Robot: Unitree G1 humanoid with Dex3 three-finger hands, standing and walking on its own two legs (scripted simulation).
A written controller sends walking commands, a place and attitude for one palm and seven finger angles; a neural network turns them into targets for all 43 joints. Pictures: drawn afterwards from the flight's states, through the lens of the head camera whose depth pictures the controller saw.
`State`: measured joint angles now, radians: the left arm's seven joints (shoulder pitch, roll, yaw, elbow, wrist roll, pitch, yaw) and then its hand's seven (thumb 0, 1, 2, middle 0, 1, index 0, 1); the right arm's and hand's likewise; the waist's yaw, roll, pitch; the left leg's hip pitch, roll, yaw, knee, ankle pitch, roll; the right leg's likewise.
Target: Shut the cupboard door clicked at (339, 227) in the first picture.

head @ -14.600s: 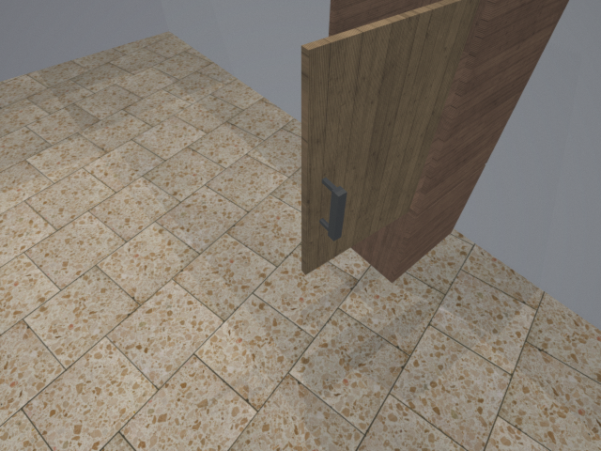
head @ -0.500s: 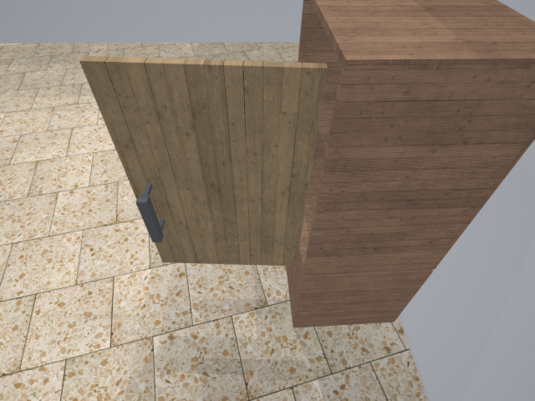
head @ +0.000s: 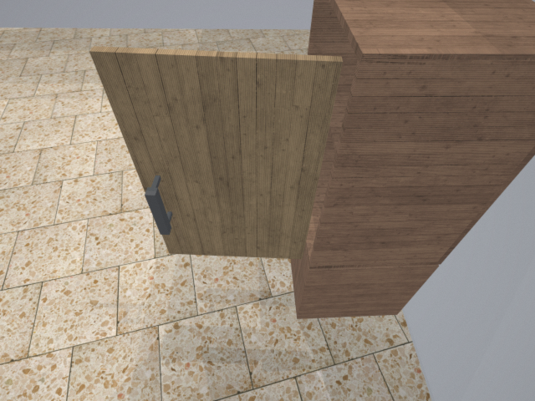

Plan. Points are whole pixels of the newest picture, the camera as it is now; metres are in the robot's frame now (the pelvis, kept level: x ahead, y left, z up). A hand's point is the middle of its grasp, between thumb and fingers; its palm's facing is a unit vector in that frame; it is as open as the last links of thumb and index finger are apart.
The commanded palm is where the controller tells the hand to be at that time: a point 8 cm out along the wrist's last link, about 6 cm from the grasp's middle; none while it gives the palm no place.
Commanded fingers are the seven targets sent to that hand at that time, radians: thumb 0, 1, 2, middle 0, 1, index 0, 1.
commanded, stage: look again from close up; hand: left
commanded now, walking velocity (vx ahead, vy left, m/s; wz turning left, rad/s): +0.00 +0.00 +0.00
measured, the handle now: (161, 205) +0.52 +0.27 -0.10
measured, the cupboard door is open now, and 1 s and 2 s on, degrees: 85 85 85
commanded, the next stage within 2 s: shuffle to correct the standing spot in 0.44 s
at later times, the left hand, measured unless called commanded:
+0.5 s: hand out of the picture +0.08 +0.23 -0.16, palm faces -0.03 -0.95 -0.32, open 7.3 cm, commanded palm none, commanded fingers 0.00 0.90 0.90 -0.20 -0.30 -0.20 -0.30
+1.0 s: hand out of the picture +0.04 +0.22 -0.19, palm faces +0.00 -0.97 -0.23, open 7.3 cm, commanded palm none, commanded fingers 0.00 0.90 0.90 -0.20 -0.30 -0.20 -0.30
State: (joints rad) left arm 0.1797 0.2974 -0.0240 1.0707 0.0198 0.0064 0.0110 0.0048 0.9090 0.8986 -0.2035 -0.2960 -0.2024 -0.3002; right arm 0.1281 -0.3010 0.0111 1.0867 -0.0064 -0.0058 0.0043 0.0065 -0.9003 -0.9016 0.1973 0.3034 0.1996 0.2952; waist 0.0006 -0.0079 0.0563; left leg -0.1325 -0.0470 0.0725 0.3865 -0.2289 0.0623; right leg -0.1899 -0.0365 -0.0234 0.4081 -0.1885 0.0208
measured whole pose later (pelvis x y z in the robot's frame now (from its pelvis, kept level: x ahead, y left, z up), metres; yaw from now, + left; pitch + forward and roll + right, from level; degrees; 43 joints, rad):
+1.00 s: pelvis +0.04 +0.02 -0.01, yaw -1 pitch -1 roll +0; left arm 0.29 0.23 0.02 1.06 0.02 0.05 0.03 0.00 0.91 0.90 -0.20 -0.30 -0.20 -0.30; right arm 0.29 -0.21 0.01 1.06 -0.01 0.01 -0.01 0.00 -0.90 -0.90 0.20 0.30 0.20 0.29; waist 0.01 -0.04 0.04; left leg -0.12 -0.07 0.10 0.47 -0.34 0.10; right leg -0.29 -0.06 -0.02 0.75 -0.45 0.00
